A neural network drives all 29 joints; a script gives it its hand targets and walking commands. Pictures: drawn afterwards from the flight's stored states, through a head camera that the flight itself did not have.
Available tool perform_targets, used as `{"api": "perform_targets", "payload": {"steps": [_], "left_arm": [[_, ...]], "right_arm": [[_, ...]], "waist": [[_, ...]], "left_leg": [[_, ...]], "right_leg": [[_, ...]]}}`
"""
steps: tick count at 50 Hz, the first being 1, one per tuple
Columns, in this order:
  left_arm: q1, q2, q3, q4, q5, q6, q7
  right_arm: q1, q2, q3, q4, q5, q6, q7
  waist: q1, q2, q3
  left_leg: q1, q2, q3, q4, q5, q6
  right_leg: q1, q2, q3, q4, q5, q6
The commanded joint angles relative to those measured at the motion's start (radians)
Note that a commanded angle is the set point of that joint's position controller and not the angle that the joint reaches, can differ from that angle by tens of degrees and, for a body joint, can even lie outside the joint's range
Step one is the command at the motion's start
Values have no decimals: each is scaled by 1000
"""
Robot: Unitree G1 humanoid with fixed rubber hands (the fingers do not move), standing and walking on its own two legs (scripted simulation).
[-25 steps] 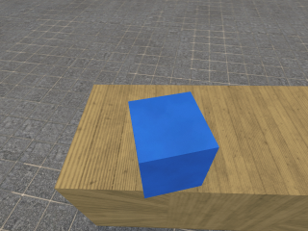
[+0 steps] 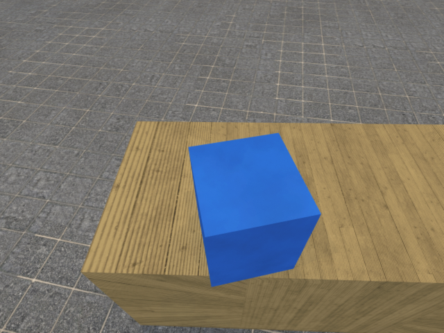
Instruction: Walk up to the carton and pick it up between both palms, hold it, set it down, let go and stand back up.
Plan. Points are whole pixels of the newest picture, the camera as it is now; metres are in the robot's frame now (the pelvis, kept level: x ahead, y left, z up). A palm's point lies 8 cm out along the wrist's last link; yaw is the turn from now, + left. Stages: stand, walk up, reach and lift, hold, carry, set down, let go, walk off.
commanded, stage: stand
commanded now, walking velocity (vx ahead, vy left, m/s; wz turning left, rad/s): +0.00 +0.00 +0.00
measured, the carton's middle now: (244, 211) +0.37 -0.03 -0.05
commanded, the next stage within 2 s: none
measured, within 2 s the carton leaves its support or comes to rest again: neither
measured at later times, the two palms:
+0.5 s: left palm out of the picture +0.00 +0.23 -0.14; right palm out of the picture +0.01 -0.24 -0.13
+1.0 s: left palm out of the picture +0.00 +0.23 -0.14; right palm out of the picture +0.01 -0.24 -0.14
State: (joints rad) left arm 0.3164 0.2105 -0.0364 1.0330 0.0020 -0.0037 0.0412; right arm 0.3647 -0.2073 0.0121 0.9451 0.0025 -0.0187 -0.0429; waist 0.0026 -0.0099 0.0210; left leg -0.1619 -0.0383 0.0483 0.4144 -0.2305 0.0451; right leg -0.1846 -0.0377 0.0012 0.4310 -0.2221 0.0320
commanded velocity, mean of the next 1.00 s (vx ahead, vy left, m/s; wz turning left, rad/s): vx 0.00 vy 0.00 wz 0.00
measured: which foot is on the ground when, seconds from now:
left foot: down 0.00-1.00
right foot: down 0.00-1.00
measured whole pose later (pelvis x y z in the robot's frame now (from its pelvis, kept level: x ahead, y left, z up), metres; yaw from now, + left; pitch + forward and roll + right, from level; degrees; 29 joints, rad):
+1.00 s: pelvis +0.01 +0.00 +0.00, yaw +0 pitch -1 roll +0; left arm 0.31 0.18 -0.03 1.09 0.00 -0.01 0.05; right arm 0.35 -0.18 0.01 1.01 0.00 -0.02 -0.05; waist 0.00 -0.01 0.03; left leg -0.14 -0.04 0.04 0.39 -0.23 0.04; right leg -0.16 -0.04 -0.01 0.42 -0.23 0.03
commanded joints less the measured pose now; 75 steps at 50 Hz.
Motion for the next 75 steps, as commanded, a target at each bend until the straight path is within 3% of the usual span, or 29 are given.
{"api": "perform_targets", "payload": {"steps": [1, 30, 75], "left_arm": [[64, 105, 19, -16, 1, -7, 5], [70, 82, 19, 21, 0, -9, 14], [81, 64, 23, 50, -3, -11, 14]], "right_arm": [[69, -105, -25, -26, -1, -9, -5], [70, -82, -25, 19, 0, -10, -11], [59, -58, -18, 81, 2, -9, -14]], "waist": [[0, 8, 68], [-1, 7, 51], [2, 6, 70]], "left_leg": [[-52, 140, -135, -115, 60, -30], [-13, 142, -127, -104, 166, -35], [-20, 145, -125, -105, 130, -34]], "right_leg": [[-26, -65, 69, -75, 67, -22], [-8, -74, 58, -75, 117, -21], [-9, -76, 57, -91, 111, -28]]}}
